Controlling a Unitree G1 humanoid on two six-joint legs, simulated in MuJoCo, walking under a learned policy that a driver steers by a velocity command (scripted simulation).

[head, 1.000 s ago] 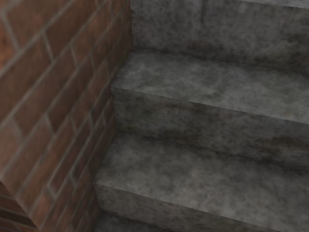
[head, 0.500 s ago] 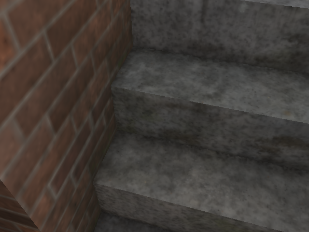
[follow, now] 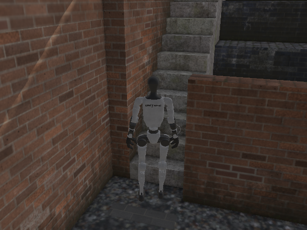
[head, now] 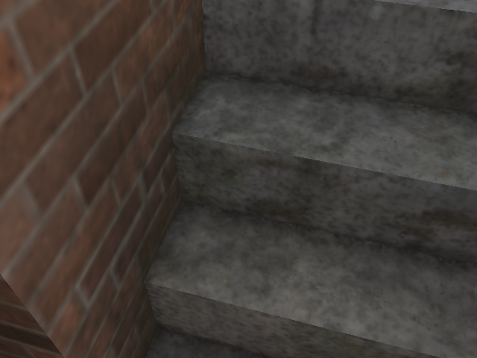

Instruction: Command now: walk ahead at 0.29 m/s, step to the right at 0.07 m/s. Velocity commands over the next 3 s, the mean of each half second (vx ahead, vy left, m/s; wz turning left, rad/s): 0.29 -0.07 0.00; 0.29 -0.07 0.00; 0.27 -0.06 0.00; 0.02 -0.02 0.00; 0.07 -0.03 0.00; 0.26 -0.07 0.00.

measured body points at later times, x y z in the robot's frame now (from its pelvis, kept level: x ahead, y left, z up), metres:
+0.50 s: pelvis +0.00 +0.00 +0.00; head +0.01 +0.00 +0.45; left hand +0.07 +0.26 -0.15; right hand +0.07 -0.23 -0.15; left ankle -0.04 +0.13 -0.75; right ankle +0.00 -0.08 -0.75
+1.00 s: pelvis +0.00 +0.01 +0.00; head +0.01 +0.01 +0.45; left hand +0.07 +0.26 -0.15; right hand +0.07 -0.22 -0.15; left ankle -0.04 +0.13 -0.75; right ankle +0.00 -0.08 -0.75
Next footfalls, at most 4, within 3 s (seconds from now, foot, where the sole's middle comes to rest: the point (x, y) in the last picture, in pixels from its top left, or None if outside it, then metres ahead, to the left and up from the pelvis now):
none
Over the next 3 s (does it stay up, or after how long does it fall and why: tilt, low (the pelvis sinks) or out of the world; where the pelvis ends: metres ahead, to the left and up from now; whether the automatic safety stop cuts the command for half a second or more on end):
stays up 0.01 0.03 0.00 its command is cut before an obstacle from the start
